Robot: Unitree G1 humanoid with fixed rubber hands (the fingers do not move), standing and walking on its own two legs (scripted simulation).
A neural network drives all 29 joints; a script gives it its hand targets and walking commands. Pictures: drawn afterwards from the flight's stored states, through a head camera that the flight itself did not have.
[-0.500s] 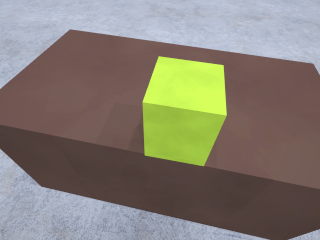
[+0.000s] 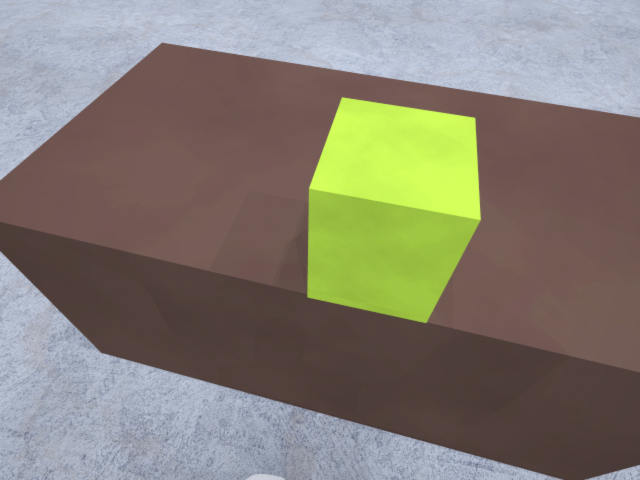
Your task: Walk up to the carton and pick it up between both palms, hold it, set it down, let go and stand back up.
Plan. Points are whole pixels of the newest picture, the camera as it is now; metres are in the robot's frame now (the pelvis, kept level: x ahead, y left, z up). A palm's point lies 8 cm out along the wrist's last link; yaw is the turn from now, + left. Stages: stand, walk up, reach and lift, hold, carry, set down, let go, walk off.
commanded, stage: walk up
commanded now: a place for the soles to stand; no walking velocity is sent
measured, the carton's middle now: (385, 213) +0.48 -0.08 +0.03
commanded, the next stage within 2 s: reach and lift in 0.64 s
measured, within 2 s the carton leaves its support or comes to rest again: neither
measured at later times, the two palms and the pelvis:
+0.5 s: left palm out of the picture -0.02 +0.26 -0.12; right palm out of the picture +0.05 -0.23 -0.12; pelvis +0.00 +0.02 +0.01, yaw +5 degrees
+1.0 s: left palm (163, 424) +0.19 +0.21 -0.07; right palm (531, 466) +0.16 -0.26 -0.09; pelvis -0.01 -0.02 +0.00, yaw -2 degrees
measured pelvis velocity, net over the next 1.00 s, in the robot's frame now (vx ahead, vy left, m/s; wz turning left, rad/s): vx -0.01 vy -0.02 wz -0.04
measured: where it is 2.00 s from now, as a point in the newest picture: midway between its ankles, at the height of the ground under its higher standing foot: outside the picture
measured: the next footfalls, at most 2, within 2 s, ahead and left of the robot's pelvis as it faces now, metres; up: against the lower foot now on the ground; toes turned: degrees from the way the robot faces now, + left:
none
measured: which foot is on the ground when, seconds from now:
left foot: down 0.00-1.00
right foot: down 0.00-1.00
